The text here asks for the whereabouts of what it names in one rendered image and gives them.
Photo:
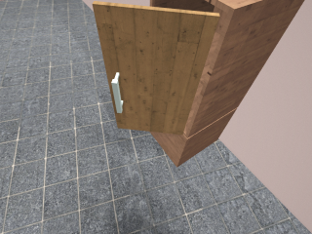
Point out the cupboard door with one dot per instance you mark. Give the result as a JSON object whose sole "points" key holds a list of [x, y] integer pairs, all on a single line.
{"points": [[160, 54]]}

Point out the handle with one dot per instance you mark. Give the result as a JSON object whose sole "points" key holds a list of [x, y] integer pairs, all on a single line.
{"points": [[116, 93]]}

